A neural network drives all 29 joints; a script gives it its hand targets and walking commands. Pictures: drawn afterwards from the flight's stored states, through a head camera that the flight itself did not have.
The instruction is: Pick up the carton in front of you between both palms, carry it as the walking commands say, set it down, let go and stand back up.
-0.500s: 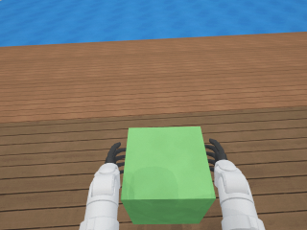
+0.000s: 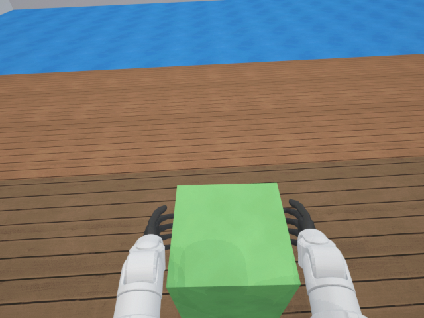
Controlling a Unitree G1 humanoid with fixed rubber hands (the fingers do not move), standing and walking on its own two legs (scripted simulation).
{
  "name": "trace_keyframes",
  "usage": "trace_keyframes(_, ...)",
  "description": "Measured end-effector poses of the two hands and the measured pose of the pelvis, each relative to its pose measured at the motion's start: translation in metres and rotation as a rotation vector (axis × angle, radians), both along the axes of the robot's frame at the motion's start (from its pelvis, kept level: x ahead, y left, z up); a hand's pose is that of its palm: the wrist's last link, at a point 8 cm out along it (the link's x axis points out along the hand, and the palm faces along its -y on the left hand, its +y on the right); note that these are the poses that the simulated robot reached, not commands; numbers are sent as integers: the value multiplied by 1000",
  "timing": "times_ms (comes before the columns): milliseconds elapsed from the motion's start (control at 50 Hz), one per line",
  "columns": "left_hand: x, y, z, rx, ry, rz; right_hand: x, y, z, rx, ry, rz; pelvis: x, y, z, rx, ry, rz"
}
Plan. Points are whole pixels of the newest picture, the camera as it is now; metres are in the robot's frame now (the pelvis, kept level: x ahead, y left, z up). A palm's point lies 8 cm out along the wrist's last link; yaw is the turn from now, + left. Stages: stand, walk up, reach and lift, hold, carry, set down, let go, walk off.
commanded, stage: reach and lift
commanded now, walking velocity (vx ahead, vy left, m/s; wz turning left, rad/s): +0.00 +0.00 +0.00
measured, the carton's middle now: (228, 255) +0.29 +0.00 -0.05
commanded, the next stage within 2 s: hold in 0.08 s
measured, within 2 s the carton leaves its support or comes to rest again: neither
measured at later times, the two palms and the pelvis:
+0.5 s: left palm (150, 242) +0.27 +0.15 +0.04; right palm (309, 237) +0.27 -0.15 +0.05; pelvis -0.01 +0.00 +0.00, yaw +0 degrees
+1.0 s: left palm (163, 207) +0.33 +0.13 +0.07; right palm (313, 200) +0.34 -0.17 +0.07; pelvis +0.05 -0.02 -0.01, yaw +1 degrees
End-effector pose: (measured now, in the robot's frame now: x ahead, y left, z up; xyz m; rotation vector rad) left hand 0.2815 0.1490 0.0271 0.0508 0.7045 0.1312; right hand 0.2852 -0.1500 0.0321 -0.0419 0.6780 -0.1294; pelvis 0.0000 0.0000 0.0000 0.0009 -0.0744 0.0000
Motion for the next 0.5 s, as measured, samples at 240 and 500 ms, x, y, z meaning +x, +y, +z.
trace_keyframes(240, -6, 0, 17, -3, -37, 2, -6, 0, 18, 1, -36, -3, -3, 0, 1, 0, -25, 0)
trace_keyframes(500, -11, 1, 17, -9, -13, 6, -12, 1, 17, 6, -13, -10, -15, 1, 0, 0, -46, -1)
